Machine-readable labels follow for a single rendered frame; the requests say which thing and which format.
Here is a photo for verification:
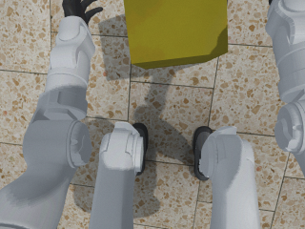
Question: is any left robot upper arm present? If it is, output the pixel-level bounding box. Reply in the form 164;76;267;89
0;119;92;229

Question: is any right robot upper arm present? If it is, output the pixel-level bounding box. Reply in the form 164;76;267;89
274;100;305;177

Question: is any left robot forearm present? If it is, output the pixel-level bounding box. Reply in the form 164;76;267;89
22;15;96;161

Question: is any carton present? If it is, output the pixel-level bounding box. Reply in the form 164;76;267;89
123;0;229;70

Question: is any right robot forearm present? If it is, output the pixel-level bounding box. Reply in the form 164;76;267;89
265;0;305;103

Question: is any left robot foot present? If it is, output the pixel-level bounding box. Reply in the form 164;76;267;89
132;122;149;176

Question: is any right robot thigh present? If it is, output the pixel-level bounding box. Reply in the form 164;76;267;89
202;134;261;229

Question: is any left robot hand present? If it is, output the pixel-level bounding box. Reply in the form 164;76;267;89
62;0;103;26

